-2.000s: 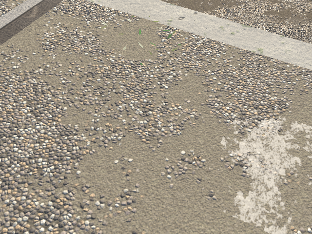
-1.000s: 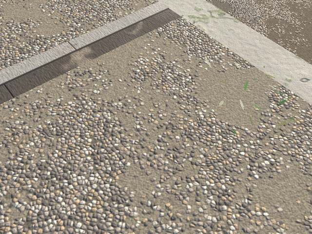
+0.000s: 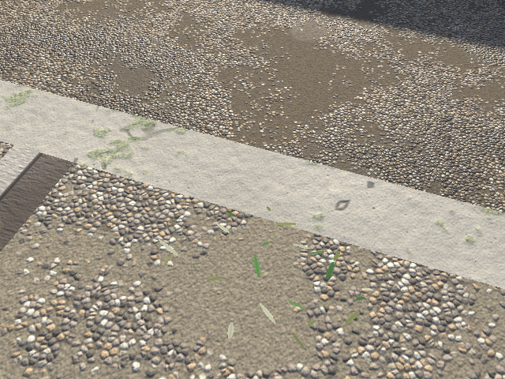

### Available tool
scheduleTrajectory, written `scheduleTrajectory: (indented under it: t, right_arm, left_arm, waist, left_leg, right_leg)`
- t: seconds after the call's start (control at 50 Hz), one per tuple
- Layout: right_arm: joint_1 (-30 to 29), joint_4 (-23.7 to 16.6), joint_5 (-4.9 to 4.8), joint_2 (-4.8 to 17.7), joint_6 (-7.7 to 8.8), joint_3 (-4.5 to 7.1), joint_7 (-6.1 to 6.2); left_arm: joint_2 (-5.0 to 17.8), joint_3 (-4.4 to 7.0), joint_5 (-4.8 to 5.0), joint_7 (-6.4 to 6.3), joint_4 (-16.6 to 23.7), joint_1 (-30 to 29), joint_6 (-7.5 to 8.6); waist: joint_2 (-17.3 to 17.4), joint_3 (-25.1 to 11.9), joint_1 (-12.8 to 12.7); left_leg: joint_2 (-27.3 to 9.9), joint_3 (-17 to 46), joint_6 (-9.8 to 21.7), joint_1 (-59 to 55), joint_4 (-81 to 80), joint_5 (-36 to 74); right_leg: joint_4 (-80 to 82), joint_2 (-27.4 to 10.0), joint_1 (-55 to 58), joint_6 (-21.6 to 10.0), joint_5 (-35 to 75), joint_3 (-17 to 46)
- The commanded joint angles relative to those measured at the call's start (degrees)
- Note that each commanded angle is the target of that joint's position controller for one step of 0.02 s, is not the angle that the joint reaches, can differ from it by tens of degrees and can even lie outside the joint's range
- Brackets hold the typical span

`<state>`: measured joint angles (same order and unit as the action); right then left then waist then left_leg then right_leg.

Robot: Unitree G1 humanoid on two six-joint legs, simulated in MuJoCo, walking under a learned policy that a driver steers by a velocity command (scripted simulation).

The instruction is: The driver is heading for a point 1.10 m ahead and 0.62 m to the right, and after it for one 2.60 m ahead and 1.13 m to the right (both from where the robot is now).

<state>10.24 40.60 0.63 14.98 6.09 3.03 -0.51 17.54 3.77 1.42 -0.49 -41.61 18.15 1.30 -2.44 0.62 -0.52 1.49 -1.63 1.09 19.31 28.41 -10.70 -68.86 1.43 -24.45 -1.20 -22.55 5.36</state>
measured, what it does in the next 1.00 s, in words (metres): walks ahead, turning right: right foot, then left foot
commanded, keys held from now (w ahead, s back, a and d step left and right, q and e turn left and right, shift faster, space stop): w+e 1.00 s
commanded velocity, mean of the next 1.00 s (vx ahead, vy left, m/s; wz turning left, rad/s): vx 0.50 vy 0.00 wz -0.60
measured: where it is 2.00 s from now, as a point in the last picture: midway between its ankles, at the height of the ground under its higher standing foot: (421, 267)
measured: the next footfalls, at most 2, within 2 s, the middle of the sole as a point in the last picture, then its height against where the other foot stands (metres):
right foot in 0.38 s outside the picture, level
left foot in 0.86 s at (294, 312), level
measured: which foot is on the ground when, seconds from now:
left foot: down 0.00-0.40, up 0.42-0.84, down 0.86-1.00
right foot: up 0.00-0.36, down 0.38-0.86, up 0.88-1.00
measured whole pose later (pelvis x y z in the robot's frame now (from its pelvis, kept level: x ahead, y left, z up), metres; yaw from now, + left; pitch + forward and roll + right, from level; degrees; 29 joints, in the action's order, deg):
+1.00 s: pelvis +0.54 -0.14 +0.00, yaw -36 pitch +1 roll +2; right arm 9.0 40.6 0.4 14.7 5.6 2.9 -1.2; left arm 17.2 3.8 2.0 -1.3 -40.6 20.1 0.2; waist -2.1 0.5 -1.2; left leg 1.7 -2.1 1.1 20.2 30.1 -11.4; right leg -70.1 1.5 -24.6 -1.0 -24.1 5.9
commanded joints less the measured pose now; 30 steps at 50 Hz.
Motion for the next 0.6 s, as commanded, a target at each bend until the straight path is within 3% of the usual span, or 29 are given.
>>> scheduleTrajectory:
  t: [0.02, 0.06, 0.12, 0.2, 0.28, 0.34, 0.36, 0.38, 0.4, 0.42, 0.44, 0.46, 0.48, 0.5, 0.54, 0.6]
  right_arm:
    - [3.04, -1.44, 0.12, 5.87, 0.37, 1.64, 0.45]
    - [3.41, -0.45, -0.34, 6.84, 0.72, 2.05, 0.43]
    - [3.93, 0.91, -0.20, 8.86, 0.56, 2.78, 0.59]
    - [4.41, 2.31, -0.56, 10.27, -0.27, 3.04, 0.94]
    - [7.05, 4.19, -1.60, 12.15, -1.35, 3.61, 0.97]
    - [6.56, 4.40, -2.54, 14.60, -2.40, 4.41, 1.32]
    - [5.99, 4.28, -2.79, 15.12, -2.86, 4.56, 1.51]
    - [5.71, 4.01, -2.77, 13.94, -2.97, 4.04, 1.73]
    - [7.87, 2.78, -0.15, 8.91, -2.62, 2.25, 1.62]
    - [10.03, -1.02, 0.22, 4.59, -0.85, 0.41, 1.07]
    - [3.77, -1.57, -1.93, 10.54, 1.04, 1.60, 0.20]
    - [0.40, -2.87, -3.24, 10.89, 1.92, 1.54, -0.18]
    - [0.31, -2.23, -2.18, 10.10, 2.20, 1.33, 0.20]
    - [0.54, -1.68, -0.63, 10.57, 1.97, 1.72, 0.57]
    - [2.12, -1.34, 0.00, 10.30, 0.67, 1.96, 0.44]
    - [-0.50, -2.08, 0.53, 7.87, -0.52, 1.26, 0.61]
  left_arm:
    - [4.83, 1.73, 0.29, 0.50, 5.94, -2.46, 0.47]
    - [3.11, 1.36, 0.20, 0.67, 6.86, -3.63, -0.09]
    - [2.18, 0.95, -0.19, 0.93, 8.14, -6.57, -0.24]
    - [1.08, 0.34, -0.16, 2.28, 9.24, -12.48, 0.50]
    - [1.16, 0.25, 0.07, 3.55, 11.53, -17.77, 0.59]
    - [3.90, 1.69, -0.38, 3.85, 11.93, -14.73, 0.16]
    - [5.84, 2.87, -0.37, 3.68, 10.57, -8.68, -0.08]
    - [8.96, 4.74, -0.19, 2.96, 7.84, 1.29, -0.41]
    - [13.84, 6.09, 0.25, 1.66, 6.24, 8.19, -0.99]
    - [17.97, 5.94, 0.30, 1.89, 8.50, 4.49, -0.03]
    - [12.70, 4.56, -0.04, 2.38, 8.78, 5.46, 0.88]
    - [10.16, 3.71, -0.36, 2.38, 8.03, 3.85, 1.62]
    - [8.68, 3.12, -0.34, 2.39, 8.11, 0.31, 2.02]
    - [7.03, 2.59, -0.64, 2.20, 8.63, -3.16, 2.14]
    - [6.47, 2.23, -1.31, 1.70, 9.41, -5.75, 2.23]
    - [7.86, 2.56, -0.97, 0.59, 8.01, -4.05, 2.43]
  waist:
    - [9.13, -0.60, 2.00]
    - [8.46, 0.13, 1.79]
    - [6.58, 0.47, 2.12]
    - [6.00, 1.88, 4.17]
    - [6.05, 3.82, 5.39]
    - [8.25, 0.67, 1.85]
    - [8.25, -2.72, -1.91]
    - [6.62, -7.71, -7.09]
    - [-4.07, -12.61, -7.77]
    - [-14.22, -20.33, -2.07]
    - [-5.61, -20.41, -6.63]
    - [-4.19, -12.42, -5.89]
    - [1.43, -7.36, -2.88]
    - [1.54, -5.37, -0.75]
    - [-0.14, -3.93, 1.68]
    - [0.61, -2.11, 1.49]
  left_leg:
    - [-15.72, 16.54, 8.09, -13.54, -16.17, 0.75]
    - [-16.08, 12.25, 9.26, -12.85, -18.10, 5.05]
    - [-16.98, 7.08, 10.18, -14.79, -19.33, 11.05]
    - [-15.31, -1.34, 8.20, -15.96, -19.41, 14.46]
    - [-17.09, -5.04, 6.79, -20.76, -17.93, 17.93]
    - [-17.55, -8.27, 5.12, -24.26, -8.18, 42.36]
    - [-16.72, -9.65, 4.26, -23.39, 0.57, 49.42]
    - [-14.63, -11.11, 2.36, -16.81, 13.30, 46.80]
    - [-11.06, -10.88, -0.23, 0.03, 32.31, 12.83]
    - [1.20, -0.95, -2.87, 20.97, 50.42, -24.27]
    - [-1.88, 7.88, -1.88, 27.20, 53.14, -20.90]
    - [-4.10, 6.80, -0.71, 29.44, 50.30, -15.90]
    - [-6.59, 6.76, -0.63, 26.24, 44.75, -11.48]
    - [-8.12, 6.88, -1.13, 22.12, 39.77, -9.06]
    - [-8.71, 6.61, -2.36, 17.11, 35.95, -6.57]
    - [-7.55, 4.96, -4.88, 16.47, 27.79, -1.20]
  right_leg:
    - [0.25, -6.95, -15.05, 0.70, 4.78, 1.69]
    - [3.13, -7.56, -16.19, 1.31, 6.18, 0.72]
    - [10.05, -8.19, -18.66, 2.27, 11.88, 0.31]
    - [23.00, -7.34, -15.47, 1.61, 22.69, -3.21]
    - [30.47, -6.07, -13.76, -0.55, 21.12, -6.44]
    - [32.52, -1.58, -5.74, -4.05, 12.66, -10.57]
    - [34.20, 0.87, 2.21, -5.77, 11.96, -11.90]
    - [37.48, 2.80, 17.14, -8.09, 15.72, -11.26]
    - [37.35, -7.79, 34.58, -11.99, 18.00, 5.19]
    - [47.84, -20.32, 47.54, -23.98, 3.37, 40.68]
    - [52.45, -20.31, 46.70, -21.80, -0.72, 40.59]
    - [52.50, -18.36, 40.14, -19.42, 2.15, 32.21]
    - [52.49, -15.62, 30.88, -17.25, 8.76, 25.54]
    - [52.90, -13.56, 24.19, -16.06, 15.04, 20.95]
    - [55.11, -11.64, 16.95, -16.17, 22.11, 17.59]
    - [56.00, -9.57, 11.47, -16.10, 27.58, 12.45]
